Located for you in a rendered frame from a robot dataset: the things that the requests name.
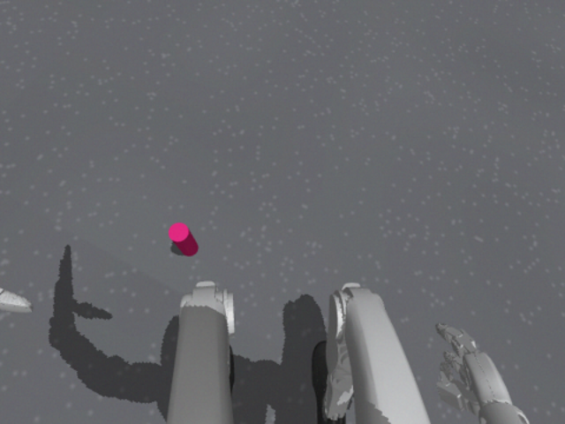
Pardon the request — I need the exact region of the left robot hand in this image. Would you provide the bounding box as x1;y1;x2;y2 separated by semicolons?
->
0;288;34;313

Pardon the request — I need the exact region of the can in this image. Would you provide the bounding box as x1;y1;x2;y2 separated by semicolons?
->
169;223;199;256

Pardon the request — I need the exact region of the right robot hand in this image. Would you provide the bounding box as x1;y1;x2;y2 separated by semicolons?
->
435;322;513;416

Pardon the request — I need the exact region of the right robot foot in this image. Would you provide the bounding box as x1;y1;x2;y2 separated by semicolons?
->
312;341;346;424

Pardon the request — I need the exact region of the right robot arm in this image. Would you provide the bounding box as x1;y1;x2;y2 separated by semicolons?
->
478;402;529;424

